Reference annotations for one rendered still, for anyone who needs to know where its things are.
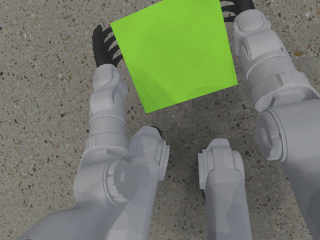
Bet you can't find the robot right forearm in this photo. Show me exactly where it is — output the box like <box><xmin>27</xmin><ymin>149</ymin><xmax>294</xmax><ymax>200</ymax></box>
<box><xmin>232</xmin><ymin>9</ymin><xmax>320</xmax><ymax>112</ymax></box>

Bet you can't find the robot right upper arm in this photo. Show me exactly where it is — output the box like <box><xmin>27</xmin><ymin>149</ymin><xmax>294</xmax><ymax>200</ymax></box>
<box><xmin>255</xmin><ymin>99</ymin><xmax>320</xmax><ymax>240</ymax></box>

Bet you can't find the robot left shin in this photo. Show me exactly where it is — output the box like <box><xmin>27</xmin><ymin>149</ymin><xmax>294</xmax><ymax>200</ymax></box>
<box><xmin>124</xmin><ymin>126</ymin><xmax>163</xmax><ymax>161</ymax></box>

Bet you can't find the carton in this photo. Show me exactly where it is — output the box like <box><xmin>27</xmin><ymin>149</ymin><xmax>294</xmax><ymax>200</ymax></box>
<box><xmin>110</xmin><ymin>0</ymin><xmax>238</xmax><ymax>114</ymax></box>

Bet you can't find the left robot thigh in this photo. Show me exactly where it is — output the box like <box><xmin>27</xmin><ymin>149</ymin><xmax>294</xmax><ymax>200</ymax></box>
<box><xmin>103</xmin><ymin>133</ymin><xmax>170</xmax><ymax>240</ymax></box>

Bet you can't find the right robot hand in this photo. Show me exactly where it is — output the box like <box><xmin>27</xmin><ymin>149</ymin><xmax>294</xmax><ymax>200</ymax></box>
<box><xmin>219</xmin><ymin>0</ymin><xmax>255</xmax><ymax>23</ymax></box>

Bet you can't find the robot left upper arm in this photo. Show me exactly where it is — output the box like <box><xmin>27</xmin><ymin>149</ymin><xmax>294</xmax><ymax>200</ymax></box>
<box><xmin>14</xmin><ymin>157</ymin><xmax>138</xmax><ymax>240</ymax></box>

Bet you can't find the left robot hand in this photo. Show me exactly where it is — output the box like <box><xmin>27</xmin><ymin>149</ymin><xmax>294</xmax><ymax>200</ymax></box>
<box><xmin>92</xmin><ymin>24</ymin><xmax>124</xmax><ymax>68</ymax></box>

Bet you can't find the robot left forearm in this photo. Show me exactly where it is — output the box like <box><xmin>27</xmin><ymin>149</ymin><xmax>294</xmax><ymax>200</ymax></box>
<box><xmin>76</xmin><ymin>64</ymin><xmax>129</xmax><ymax>174</ymax></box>

